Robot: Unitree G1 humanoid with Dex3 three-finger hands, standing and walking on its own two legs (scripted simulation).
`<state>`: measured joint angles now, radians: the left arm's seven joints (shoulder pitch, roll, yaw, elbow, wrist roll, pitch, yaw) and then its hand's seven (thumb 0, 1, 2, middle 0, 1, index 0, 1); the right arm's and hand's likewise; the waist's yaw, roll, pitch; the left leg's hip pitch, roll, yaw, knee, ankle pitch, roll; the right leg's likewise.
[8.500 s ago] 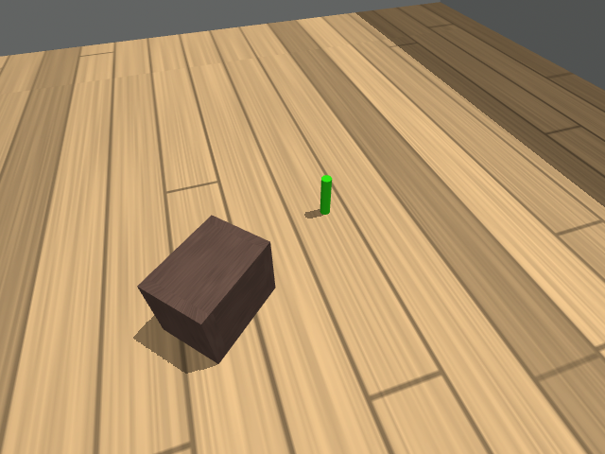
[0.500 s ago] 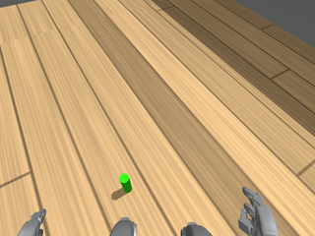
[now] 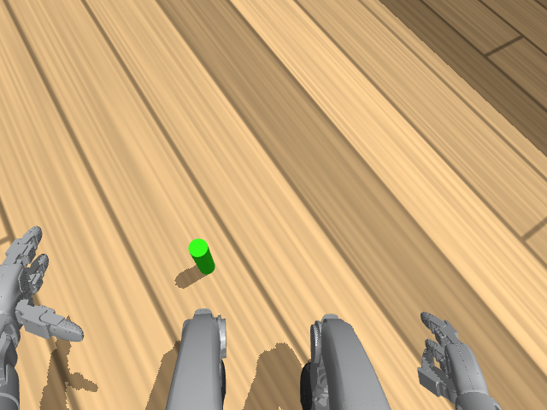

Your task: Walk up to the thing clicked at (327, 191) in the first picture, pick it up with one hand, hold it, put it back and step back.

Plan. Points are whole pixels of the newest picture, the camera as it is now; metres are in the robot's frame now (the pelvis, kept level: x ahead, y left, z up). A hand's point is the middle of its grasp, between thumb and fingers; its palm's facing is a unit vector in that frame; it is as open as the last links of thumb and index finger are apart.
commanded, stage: go down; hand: left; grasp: from the side
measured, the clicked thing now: (203, 258) +0.44 +0.18 -0.48
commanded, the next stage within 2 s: approach in 1.60 s
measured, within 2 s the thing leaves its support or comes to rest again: neither
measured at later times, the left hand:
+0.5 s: hand (65, 261) +0.35 +0.35 -0.14, palm faces +0.13 -0.98 -0.14, open 17.2 cm
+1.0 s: hand (68, 249) +0.37 +0.37 -0.16, palm faces +0.12 -0.99 -0.11, open 17.3 cm
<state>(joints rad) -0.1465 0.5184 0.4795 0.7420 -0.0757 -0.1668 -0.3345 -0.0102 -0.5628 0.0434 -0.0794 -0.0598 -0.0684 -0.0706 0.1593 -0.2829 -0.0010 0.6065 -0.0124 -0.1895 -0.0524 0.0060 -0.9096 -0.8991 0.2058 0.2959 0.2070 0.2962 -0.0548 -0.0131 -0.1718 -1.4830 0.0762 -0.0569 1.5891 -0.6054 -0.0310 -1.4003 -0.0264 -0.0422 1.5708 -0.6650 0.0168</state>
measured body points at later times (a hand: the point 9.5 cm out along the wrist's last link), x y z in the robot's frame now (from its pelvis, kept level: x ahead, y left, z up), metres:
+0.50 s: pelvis -0.03 +0.00 -0.10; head +0.16 +0.05 +0.31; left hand +0.33 +0.41 -0.12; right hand +0.11 -0.28 -0.20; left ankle +0.06 +0.14 -0.55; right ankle +0.03 -0.13 -0.55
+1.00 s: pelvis -0.04 +0.00 -0.16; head +0.16 +0.05 +0.24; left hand +0.36 +0.42 -0.15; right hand +0.09 -0.28 -0.26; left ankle +0.06 +0.14 -0.55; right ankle +0.03 -0.13 -0.55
